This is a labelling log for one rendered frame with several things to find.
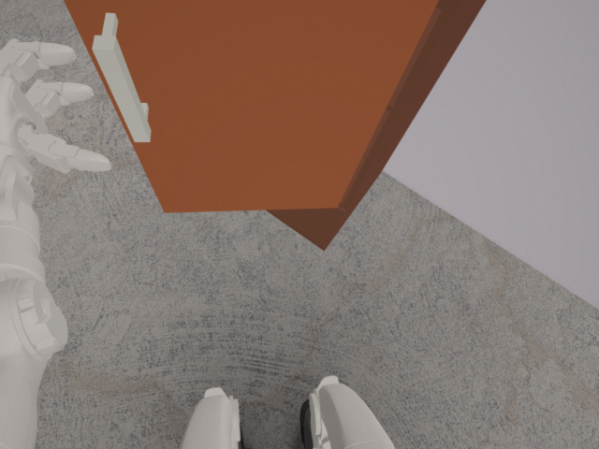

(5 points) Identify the cupboard door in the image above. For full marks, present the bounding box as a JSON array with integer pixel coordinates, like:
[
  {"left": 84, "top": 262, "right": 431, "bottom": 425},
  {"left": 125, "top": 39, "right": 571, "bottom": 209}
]
[{"left": 64, "top": 0, "right": 439, "bottom": 213}]

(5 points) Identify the right robot thigh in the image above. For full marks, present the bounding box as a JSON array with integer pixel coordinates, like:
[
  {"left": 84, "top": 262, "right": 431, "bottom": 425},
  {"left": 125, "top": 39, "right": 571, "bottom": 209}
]
[{"left": 309, "top": 384, "right": 395, "bottom": 449}]

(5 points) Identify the handle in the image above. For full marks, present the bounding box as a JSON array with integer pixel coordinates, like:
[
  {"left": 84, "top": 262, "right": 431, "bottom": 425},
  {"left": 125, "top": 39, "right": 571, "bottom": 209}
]
[{"left": 92, "top": 13, "right": 152, "bottom": 142}]

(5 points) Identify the robot thigh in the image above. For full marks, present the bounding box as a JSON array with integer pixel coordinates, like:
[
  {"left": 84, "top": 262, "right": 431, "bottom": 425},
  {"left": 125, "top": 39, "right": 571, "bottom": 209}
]
[
  {"left": 180, "top": 395, "right": 241, "bottom": 449},
  {"left": 309, "top": 384, "right": 395, "bottom": 449}
]

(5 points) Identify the left robot upper arm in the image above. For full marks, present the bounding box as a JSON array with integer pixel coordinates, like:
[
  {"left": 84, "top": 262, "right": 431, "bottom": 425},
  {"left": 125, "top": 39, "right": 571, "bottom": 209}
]
[{"left": 0, "top": 277, "right": 68, "bottom": 449}]

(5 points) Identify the left robot thigh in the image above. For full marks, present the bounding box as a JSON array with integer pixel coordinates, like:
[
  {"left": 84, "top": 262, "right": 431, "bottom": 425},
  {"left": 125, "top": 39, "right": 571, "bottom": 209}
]
[{"left": 180, "top": 395, "right": 241, "bottom": 449}]

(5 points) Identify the left robot hand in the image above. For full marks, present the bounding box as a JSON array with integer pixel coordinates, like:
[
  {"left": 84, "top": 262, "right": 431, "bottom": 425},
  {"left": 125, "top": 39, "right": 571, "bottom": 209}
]
[{"left": 0, "top": 38, "right": 111, "bottom": 174}]

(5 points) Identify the left robot forearm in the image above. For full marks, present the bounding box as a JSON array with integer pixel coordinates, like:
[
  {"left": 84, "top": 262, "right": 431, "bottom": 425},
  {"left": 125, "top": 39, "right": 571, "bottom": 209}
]
[{"left": 0, "top": 144, "right": 46, "bottom": 285}]

